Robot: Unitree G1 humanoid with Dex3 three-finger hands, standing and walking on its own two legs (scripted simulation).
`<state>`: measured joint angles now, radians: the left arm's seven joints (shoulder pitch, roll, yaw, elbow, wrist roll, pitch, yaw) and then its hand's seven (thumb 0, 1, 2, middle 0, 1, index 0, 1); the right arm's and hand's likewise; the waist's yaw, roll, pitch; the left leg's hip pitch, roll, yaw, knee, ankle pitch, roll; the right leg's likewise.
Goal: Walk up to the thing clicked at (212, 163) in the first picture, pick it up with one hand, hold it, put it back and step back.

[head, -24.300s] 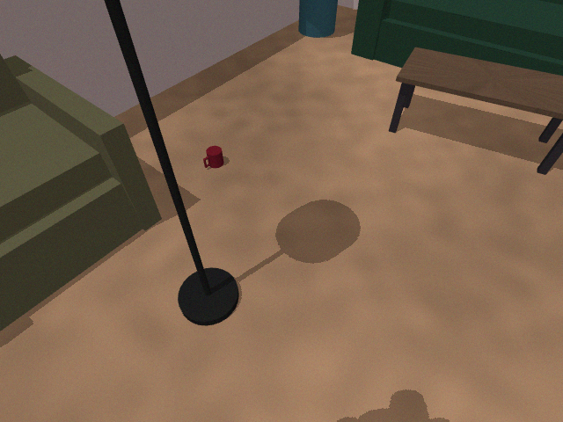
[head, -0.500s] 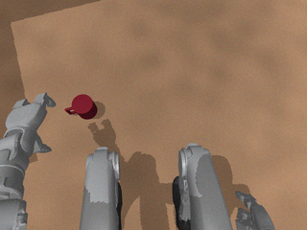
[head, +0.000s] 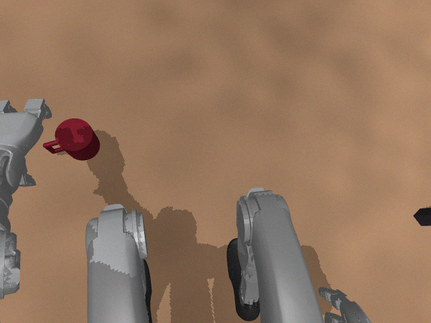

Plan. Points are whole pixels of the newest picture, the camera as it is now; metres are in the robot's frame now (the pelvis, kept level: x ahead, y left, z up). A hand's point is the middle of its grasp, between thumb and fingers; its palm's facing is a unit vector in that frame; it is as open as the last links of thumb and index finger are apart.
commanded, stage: rise first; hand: left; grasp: from above
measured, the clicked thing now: (72, 142) +0.51 +0.29 -0.32
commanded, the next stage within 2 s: none
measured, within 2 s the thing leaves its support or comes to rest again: neither
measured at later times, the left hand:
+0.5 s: hand (42, 144) +0.46 +0.30 -0.19, palm faces -0.46 -0.07 -0.89, open 14.1 cm
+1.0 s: hand (46, 144) +0.47 +0.30 -0.20, palm faces -0.45 -0.07 -0.89, open 14.1 cm
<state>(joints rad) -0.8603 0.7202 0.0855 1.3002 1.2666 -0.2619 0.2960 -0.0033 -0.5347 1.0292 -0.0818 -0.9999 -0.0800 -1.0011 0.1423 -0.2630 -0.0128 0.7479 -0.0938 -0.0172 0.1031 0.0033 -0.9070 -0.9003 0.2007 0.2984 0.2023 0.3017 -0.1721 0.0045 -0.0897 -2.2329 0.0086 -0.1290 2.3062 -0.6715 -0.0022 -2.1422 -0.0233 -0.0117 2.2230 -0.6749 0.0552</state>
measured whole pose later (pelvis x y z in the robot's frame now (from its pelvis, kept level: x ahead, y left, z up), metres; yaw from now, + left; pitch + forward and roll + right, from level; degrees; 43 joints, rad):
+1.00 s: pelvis +0.01 +0.00 -0.03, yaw -2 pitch +34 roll -9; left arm -0.97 0.80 0.13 1.47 1.29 -0.25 0.38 0.00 -0.54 1.02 -0.08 -1.04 -0.08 -1.04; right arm 0.14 -0.27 0.06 0.74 -0.15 -0.02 0.14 0.00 -0.91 -0.90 0.20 0.30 0.20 0.30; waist -0.24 -0.01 -0.03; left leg -2.33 0.01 -0.17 2.42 -0.70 -0.02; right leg -2.24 0.00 -0.03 2.33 -0.69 0.07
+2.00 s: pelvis +0.01 +0.00 -0.04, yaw -3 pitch +34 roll -11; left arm -1.00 0.86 0.12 1.48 1.30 -0.27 0.35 0.00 -0.56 1.03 -0.08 -1.04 -0.08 -1.05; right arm 0.15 -0.28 0.09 0.71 -0.15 -0.02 0.15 0.00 -0.91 -0.90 0.20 0.30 0.20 0.30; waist -0.26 -0.01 -0.02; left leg -2.35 0.00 -0.18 2.44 -0.69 0.00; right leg -2.24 0.00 -0.04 2.32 -0.68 0.07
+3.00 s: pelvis +0.01 +0.00 -0.04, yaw -4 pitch +35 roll -11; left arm -1.15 0.78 0.09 1.60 1.33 -0.12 0.45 0.00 -0.52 1.01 -0.09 -1.08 -0.10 -1.07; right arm 0.20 -0.29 0.14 0.68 -0.15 -0.05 0.14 0.00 -0.91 -0.89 0.20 0.30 0.20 0.30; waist -0.36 0.01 -0.03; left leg -2.37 0.01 -0.17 2.42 -0.68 0.00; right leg -2.27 0.00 -0.03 2.31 -0.66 0.05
